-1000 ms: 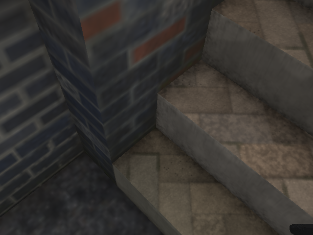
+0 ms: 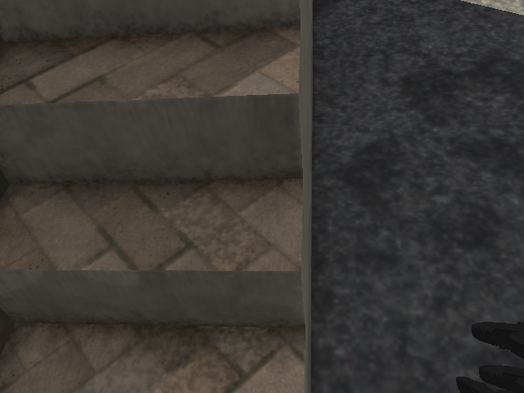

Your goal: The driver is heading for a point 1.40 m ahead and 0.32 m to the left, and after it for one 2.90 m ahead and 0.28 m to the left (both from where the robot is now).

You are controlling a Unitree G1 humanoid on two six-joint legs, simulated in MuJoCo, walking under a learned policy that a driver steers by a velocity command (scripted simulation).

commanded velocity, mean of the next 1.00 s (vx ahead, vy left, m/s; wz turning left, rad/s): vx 0.00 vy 0.00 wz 0.39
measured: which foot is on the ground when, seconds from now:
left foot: down 0.00-0.16, up 0.18-0.58, down 0.60-1.00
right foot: up 0.00-0.14, down 0.16-0.60, up 0.62-1.00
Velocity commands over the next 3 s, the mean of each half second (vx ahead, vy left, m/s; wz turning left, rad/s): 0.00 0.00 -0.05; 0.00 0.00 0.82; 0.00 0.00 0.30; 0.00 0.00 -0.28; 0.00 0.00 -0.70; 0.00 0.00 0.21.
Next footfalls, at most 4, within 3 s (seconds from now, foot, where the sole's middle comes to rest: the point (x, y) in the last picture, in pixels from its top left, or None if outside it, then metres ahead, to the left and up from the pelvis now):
0.16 right None -0.12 -0.20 -0.91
0.60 left None -0.02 0.03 -0.91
1.02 right None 0.07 -0.11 -0.91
1.44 left None -0.12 -0.03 -0.91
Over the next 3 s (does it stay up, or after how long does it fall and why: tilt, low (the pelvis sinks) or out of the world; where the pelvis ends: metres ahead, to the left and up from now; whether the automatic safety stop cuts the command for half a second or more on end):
stays up -0.07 -0.21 -0.14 its command is cut before an obstacle from the start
